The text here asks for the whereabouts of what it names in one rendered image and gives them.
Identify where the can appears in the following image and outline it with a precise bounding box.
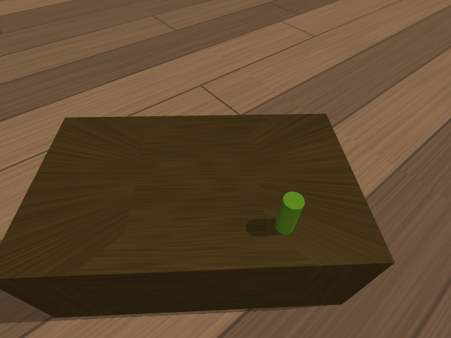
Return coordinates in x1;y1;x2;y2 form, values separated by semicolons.
275;192;305;234

